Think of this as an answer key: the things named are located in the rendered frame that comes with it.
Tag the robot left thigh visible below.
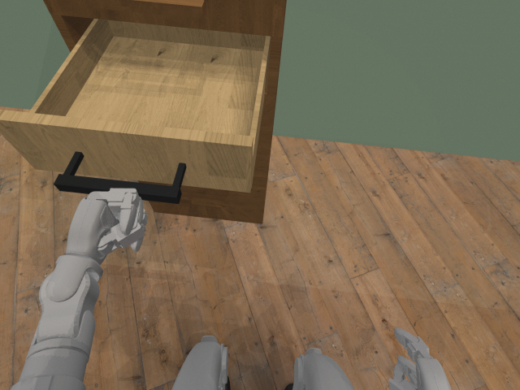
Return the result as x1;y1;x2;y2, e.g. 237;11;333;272
172;341;228;390

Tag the right robot hand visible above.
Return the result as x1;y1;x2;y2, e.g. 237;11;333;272
388;327;452;390

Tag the robot thigh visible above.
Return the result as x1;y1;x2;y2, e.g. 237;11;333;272
294;353;354;390
172;341;228;390

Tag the cabinet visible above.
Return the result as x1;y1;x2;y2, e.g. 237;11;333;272
43;0;287;224

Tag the handle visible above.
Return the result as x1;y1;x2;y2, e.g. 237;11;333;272
54;152;186;204
87;0;206;19

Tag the robot left forearm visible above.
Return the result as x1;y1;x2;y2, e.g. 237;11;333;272
11;253;103;390

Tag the drawer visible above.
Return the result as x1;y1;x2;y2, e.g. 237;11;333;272
0;19;271;193

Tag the left robot hand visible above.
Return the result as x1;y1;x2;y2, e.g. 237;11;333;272
66;188;148;265

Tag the robot right thigh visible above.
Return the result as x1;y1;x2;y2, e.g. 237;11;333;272
294;353;354;390

